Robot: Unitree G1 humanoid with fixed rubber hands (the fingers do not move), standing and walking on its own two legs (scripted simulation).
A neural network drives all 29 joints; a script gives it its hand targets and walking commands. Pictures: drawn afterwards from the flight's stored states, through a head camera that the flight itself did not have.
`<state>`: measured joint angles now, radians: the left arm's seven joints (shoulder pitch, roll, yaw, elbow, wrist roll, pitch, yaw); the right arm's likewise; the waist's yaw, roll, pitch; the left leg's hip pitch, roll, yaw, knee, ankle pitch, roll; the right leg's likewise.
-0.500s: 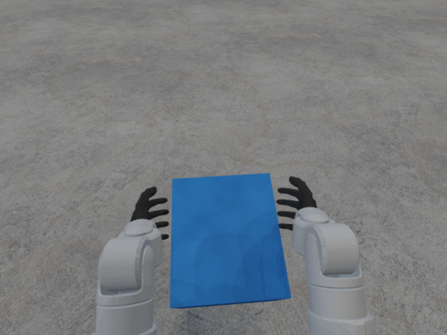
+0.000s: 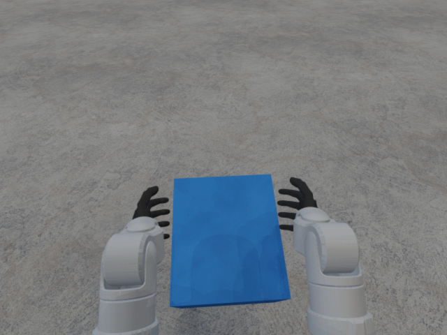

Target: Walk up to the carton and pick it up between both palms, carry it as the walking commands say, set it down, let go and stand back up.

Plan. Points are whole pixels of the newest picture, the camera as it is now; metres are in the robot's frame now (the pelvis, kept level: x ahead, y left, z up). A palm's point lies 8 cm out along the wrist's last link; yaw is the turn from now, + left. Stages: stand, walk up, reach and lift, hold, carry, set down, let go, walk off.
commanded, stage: carry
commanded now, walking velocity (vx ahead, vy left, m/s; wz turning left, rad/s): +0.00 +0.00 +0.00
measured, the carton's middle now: (225, 242) +0.31 -0.01 +0.01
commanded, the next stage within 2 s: none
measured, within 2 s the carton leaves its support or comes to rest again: neither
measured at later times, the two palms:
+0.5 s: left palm (149, 247) +0.27 +0.13 +0.06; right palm (302, 231) +0.29 -0.14 +0.06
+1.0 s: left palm (138, 251) +0.26 +0.14 +0.06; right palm (295, 235) +0.28 -0.12 +0.07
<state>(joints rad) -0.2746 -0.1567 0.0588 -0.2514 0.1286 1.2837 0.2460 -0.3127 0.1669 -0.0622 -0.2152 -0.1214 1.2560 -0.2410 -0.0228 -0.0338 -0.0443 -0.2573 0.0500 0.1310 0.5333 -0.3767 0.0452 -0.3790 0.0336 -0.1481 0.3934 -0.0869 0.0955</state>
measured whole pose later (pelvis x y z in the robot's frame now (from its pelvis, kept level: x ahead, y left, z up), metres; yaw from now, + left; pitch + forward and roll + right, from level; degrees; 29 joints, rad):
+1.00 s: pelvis -0.02 +0.00 +0.00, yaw +2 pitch +2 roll +0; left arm -0.24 -0.15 0.09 0.02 0.13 0.97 0.19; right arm -0.27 0.15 -0.12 0.05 -0.13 0.93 -0.17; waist -0.01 -0.01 -0.11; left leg -0.32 0.02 0.12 0.55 -0.27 0.04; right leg -0.36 -0.03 -0.03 0.53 -0.20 0.01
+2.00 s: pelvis -0.07 -0.15 -0.02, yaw -33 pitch +6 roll -1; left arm -0.25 -0.15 0.05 -0.40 0.10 1.22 0.26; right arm -0.25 0.15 -0.02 -0.36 -0.06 1.18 -0.25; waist -0.01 -0.05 0.00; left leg -0.40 0.13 0.17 0.69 -0.35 -0.02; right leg -0.61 0.17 -0.05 0.82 -0.35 -0.03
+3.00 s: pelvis -0.39 -0.36 -0.02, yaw -88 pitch +3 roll -1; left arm -0.29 -0.16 0.04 -0.28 0.09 1.21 0.24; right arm -0.23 0.15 -0.06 -0.37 -0.07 1.23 -0.27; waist -0.01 0.06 0.04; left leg -0.54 0.24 0.12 1.17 -0.60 -0.15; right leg -0.50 0.05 -0.07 0.66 -0.23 -0.06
